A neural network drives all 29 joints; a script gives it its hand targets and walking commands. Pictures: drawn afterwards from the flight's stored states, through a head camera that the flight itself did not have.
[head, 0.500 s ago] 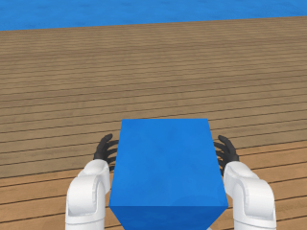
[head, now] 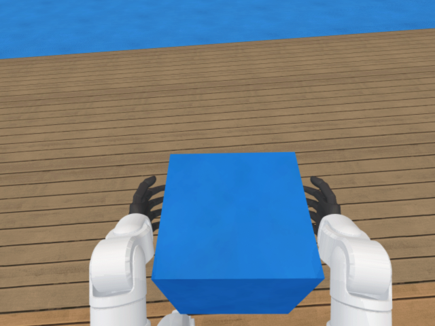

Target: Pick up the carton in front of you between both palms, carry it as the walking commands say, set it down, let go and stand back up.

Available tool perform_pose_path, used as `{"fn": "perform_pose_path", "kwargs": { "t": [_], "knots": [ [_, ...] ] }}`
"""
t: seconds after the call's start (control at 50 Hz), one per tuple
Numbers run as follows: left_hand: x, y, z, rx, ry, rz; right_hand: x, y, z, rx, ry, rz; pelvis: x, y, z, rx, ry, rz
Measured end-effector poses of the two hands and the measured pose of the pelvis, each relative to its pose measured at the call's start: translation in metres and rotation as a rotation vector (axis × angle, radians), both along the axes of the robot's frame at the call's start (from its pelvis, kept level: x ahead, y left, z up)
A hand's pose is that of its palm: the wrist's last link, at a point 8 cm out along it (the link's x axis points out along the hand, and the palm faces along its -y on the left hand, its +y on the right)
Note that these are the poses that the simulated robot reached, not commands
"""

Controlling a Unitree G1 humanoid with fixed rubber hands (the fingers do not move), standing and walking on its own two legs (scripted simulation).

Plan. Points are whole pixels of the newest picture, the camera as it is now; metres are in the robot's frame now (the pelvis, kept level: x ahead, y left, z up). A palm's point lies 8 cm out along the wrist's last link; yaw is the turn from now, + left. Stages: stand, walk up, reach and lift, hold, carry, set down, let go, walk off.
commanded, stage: carry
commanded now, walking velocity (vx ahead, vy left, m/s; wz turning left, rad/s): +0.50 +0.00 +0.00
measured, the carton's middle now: (233, 239) +0.27 +0.00 +0.01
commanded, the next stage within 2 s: none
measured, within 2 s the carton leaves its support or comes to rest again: neither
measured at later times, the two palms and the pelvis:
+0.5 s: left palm (164, 79) +0.69 +0.18 +0.08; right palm (277, 78) +0.67 -0.12 +0.08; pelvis +0.32 +0.05 -0.01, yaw -1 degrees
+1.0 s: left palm (184, 33) +1.03 +0.17 +0.05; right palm (267, 30) +1.04 -0.13 +0.05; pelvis +0.67 +0.01 -0.04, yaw -1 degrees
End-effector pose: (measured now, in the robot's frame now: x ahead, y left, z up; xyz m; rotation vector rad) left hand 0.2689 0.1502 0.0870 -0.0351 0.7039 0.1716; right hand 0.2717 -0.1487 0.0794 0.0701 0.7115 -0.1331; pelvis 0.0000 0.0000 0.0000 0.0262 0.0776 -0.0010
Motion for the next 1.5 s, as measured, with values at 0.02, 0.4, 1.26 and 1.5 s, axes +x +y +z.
{"fn": "perform_pose_path", "kwargs": {
  "t": [0.02, 0.4, 1.26, 1.5],
  "knots": [
    [0.016, 0.0, 0.003, -0.001, -0.013, -0.005, 0.014, 0.0, 0.003, 0.0, -0.013, -0.006, 0.014, 0.001, 0.0, 0.0, 0.0, -0.002],
    [0.345, 0.028, -0.022, -0.001, 0.063, -0.116, 0.319, 0.029, -0.011, -0.087, 0.067, -0.042, 0.263, 0.05, -0.018, -0.038, 0.0, -0.034],
    [0.944, 0.049, -0.083, 0.004, 0.053, -0.005, 0.953, 0.049, -0.073, -0.076, 0.053, 0.059, 0.863, 0.035, -0.088, -0.03, 0.011, 0.095],
    [1.071, 0.083, -0.076, -0.006, -0.026, 0.14, 1.121, 0.087, -0.061, -0.058, -0.029, 0.176, 1.011, 0.03, -0.087, -0.036, 0.045, 0.226]
  ]
}}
